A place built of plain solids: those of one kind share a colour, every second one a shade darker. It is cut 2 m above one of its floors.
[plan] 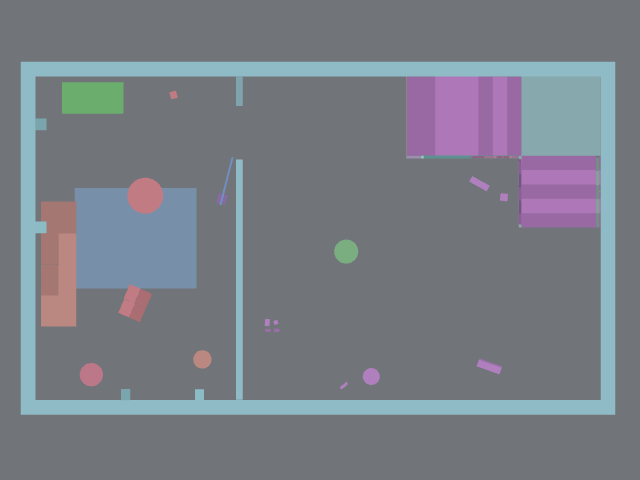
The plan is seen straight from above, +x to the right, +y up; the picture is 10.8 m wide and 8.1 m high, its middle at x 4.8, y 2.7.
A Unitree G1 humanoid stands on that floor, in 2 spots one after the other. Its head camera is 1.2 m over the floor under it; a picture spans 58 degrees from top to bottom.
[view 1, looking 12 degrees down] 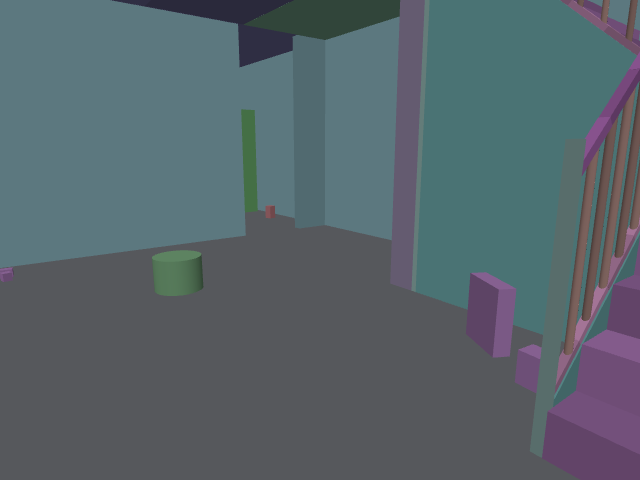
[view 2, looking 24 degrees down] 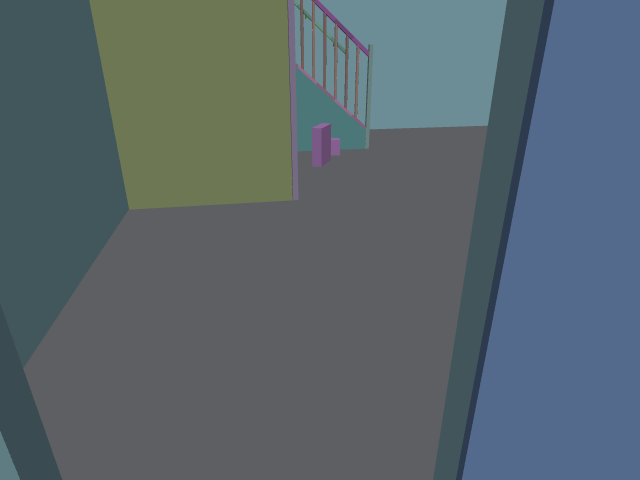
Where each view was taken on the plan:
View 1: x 8.87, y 1.31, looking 143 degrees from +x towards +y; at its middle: ground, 5.77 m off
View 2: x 2.74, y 4.51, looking -10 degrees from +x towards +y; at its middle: ground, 2.95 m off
